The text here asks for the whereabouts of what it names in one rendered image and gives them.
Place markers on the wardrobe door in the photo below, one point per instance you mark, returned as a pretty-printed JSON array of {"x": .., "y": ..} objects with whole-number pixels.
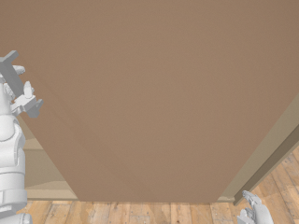
[
  {"x": 279, "y": 132},
  {"x": 153, "y": 101}
]

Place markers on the robot left forearm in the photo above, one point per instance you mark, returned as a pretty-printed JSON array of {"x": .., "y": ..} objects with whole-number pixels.
[{"x": 13, "y": 196}]

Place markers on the right robot hand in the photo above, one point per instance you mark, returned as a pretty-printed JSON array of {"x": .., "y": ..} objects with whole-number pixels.
[{"x": 259, "y": 213}]

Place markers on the left robot upper arm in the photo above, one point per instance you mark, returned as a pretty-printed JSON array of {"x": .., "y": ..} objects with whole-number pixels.
[{"x": 20, "y": 218}]

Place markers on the handle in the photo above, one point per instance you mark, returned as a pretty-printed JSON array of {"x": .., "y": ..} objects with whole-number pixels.
[{"x": 14, "y": 82}]

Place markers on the left robot hand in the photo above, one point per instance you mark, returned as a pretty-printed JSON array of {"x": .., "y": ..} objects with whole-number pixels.
[{"x": 22, "y": 103}]

